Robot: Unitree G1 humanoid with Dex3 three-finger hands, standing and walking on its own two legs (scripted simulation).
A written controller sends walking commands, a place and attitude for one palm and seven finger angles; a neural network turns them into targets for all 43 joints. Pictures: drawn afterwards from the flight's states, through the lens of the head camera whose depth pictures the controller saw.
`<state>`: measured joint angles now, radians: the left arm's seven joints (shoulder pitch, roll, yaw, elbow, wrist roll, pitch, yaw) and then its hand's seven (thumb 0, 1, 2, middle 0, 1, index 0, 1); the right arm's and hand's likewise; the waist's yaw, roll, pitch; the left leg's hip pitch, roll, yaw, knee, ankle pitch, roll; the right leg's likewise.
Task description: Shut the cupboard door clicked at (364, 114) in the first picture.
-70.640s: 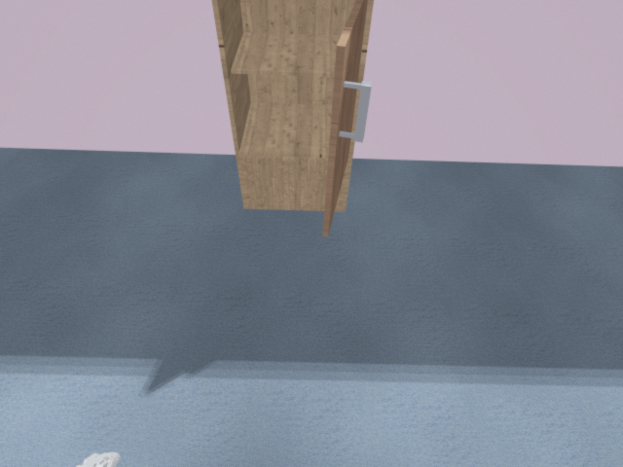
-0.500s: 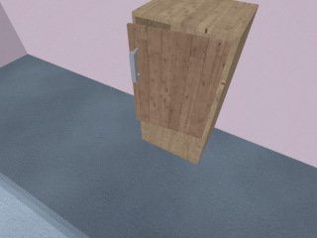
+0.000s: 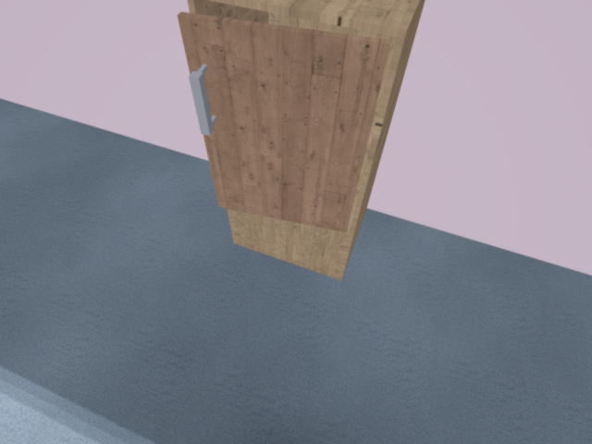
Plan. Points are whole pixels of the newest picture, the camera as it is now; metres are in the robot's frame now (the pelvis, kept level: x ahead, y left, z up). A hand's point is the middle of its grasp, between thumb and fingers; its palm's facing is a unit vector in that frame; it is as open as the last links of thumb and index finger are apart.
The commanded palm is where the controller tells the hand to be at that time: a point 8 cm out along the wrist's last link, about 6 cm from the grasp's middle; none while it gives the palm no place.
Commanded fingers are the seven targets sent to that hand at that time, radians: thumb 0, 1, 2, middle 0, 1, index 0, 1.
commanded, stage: turn to face it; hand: left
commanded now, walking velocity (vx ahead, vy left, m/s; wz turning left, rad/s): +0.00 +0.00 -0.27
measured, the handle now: (205, 100) +0.80 +0.26 -0.01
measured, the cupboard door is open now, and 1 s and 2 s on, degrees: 8 8 8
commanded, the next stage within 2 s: take the last steps up to it in 0.14 s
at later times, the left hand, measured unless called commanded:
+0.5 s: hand out of the picture +0.05 +0.19 -0.17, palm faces -0.02 -0.98 -0.17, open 7.4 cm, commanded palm none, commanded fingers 0.00 0.90 0.90 -0.20 -0.30 -0.20 -0.30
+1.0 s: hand out of the picture +0.14 +0.22 -0.18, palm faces +0.06 -0.99 -0.16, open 7.4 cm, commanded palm none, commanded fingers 0.00 0.90 0.90 -0.20 -0.30 -0.20 -0.30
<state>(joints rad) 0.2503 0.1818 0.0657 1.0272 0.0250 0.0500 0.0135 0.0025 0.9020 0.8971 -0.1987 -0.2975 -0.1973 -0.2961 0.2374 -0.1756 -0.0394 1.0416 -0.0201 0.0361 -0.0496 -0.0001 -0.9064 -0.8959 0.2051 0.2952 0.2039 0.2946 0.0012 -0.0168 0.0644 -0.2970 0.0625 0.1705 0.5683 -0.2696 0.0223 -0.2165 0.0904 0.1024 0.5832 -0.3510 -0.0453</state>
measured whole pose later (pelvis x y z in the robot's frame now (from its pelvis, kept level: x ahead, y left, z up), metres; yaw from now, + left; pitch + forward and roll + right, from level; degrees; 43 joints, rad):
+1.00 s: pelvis +0.17 +0.05 +0.00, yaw -2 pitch +0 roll -1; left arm 0.37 0.15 0.07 1.07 0.03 -0.03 0.00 0.00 0.90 0.90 -0.20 -0.30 -0.20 -0.30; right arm 0.29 -0.19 -0.04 0.99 -0.03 -0.04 0.02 0.00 -0.91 -0.90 0.20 0.29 0.20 0.29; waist 0.02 -0.01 0.04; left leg -0.39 0.09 0.08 0.55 -0.22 0.01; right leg -0.11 -0.09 -0.10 0.52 -0.39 0.03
